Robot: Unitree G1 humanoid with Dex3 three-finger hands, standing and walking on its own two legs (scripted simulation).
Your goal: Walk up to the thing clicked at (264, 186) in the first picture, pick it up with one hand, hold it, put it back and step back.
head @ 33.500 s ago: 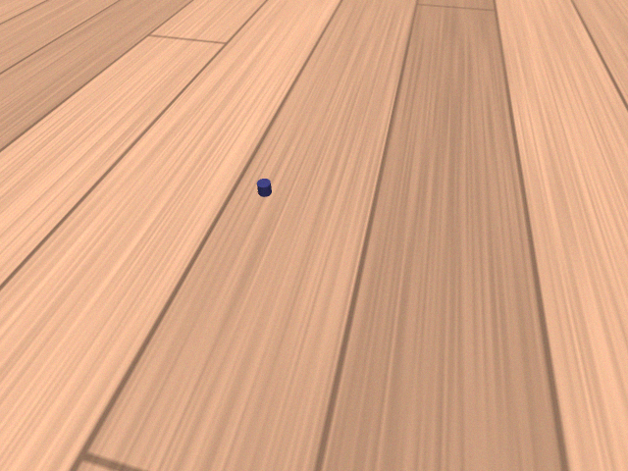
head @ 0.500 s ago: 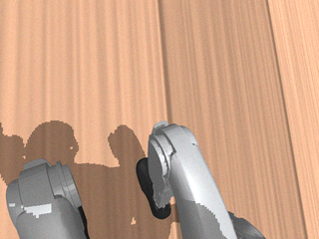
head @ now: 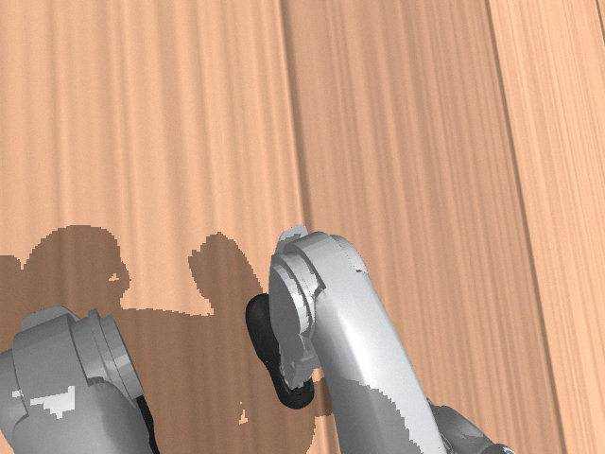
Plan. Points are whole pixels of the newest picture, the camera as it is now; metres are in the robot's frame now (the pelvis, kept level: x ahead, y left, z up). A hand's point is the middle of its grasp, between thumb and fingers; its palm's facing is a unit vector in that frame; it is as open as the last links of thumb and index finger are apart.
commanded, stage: rest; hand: left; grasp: from above
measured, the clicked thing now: out of the picture +0.46 +0.32 -0.26
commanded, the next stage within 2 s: open in 0.36 s
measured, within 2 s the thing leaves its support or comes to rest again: rests again in 0.08 s
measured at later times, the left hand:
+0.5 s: hand out of the picture +0.45 +0.30 -0.25, palm faces -0.43 -0.14 -0.89, open 7.9 cm
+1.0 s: hand out of the picture +0.45 +0.30 -0.25, palm faces -0.43 -0.14 -0.89, open 12.6 cm
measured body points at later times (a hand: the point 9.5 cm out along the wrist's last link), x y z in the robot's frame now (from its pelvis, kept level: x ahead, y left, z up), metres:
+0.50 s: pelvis +0.00 +0.00 +0.00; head +0.27 +0.12 +0.33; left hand +0.47 +0.30 -0.20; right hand +0.04 -0.25 -0.05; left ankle +0.06 +0.13 -0.26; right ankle +0.12 -0.12 -0.26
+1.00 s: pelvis -0.01 +0.00 +0.01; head +0.28 +0.12 +0.33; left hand +0.47 +0.31 -0.20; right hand +0.03 -0.25 -0.04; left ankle +0.06 +0.13 -0.26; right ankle +0.12 -0.12 -0.26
